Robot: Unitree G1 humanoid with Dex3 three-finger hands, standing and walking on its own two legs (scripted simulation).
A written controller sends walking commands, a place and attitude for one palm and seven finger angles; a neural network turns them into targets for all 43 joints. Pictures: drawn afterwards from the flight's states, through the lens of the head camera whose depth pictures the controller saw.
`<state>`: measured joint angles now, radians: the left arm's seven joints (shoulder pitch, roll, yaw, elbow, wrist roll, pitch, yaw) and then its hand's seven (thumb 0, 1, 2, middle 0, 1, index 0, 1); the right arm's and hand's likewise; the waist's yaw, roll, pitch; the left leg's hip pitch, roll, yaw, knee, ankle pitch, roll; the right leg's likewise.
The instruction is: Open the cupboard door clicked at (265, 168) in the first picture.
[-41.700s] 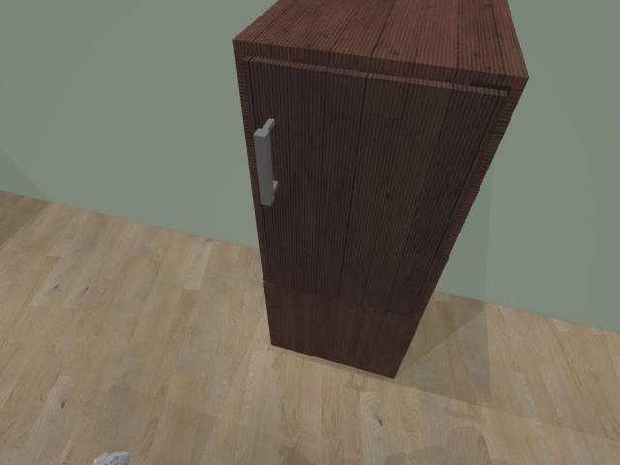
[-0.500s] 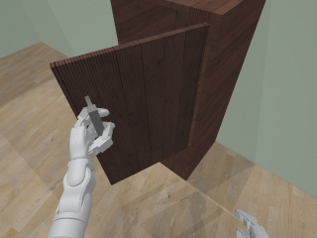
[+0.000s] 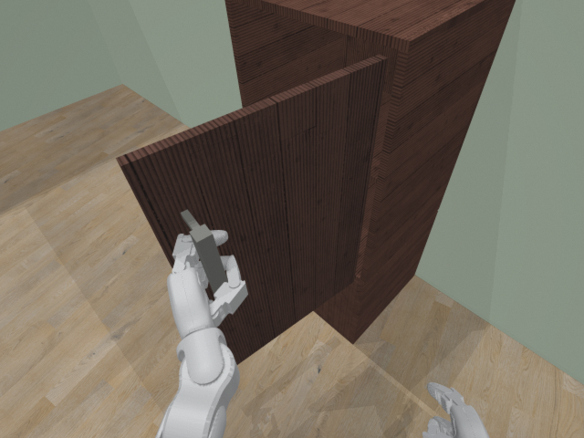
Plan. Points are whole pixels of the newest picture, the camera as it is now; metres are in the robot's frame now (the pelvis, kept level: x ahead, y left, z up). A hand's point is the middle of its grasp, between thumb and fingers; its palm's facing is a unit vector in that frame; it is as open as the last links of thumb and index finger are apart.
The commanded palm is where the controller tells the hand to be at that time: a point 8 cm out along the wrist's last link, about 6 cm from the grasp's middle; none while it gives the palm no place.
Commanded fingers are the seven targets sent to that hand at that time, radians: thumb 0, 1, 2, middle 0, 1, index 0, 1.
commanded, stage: open thumb and fingers to let go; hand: left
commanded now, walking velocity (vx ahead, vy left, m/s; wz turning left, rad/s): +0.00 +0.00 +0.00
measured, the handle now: (207, 260) +0.33 +0.14 +0.09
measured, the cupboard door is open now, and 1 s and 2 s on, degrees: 81 82 83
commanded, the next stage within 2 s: slide the hand sideways off the handle in 0.68 s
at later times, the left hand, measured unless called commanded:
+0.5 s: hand (234, 280) +0.30 +0.09 +0.09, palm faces +0.32 -0.95 +0.02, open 13.8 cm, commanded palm +0.25 +0.15 +0.09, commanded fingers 0.00 -0.50 0.30 -0.21 -0.65 -0.21 -0.65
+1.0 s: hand (221, 305) +0.26 +0.11 +0.09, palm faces -0.18 -0.98 -0.06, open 16.0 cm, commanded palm +0.24 +0.15 +0.09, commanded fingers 0.00 -0.50 0.30 -0.15 -0.30 -0.15 -0.30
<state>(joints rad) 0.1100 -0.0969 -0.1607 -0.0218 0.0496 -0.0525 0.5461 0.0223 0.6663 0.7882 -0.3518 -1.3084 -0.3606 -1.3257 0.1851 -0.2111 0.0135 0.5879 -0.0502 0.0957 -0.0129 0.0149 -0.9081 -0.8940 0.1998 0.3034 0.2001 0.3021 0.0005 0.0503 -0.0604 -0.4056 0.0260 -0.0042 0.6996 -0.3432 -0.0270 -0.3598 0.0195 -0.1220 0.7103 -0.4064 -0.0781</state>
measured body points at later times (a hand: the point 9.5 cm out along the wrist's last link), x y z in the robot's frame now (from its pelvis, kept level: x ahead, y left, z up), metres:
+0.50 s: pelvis +0.00 +0.02 +0.00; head +0.00 +0.00 +0.45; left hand +0.28 +0.14 +0.09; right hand +0.17 -0.20 -0.09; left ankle +0.01 +0.14 -0.72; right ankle -0.02 -0.06 -0.72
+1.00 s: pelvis -0.02 +0.05 +0.00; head -0.02 +0.04 +0.45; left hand +0.27 +0.16 +0.09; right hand +0.15 -0.17 -0.10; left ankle +0.01 +0.14 -0.72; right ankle -0.02 -0.06 -0.72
